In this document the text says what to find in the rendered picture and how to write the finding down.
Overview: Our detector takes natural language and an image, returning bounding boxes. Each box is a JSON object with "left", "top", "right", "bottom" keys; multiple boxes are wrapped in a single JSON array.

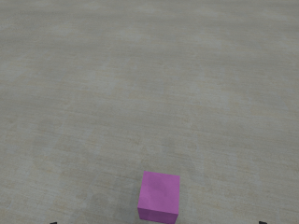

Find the carton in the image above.
[{"left": 137, "top": 171, "right": 180, "bottom": 224}]

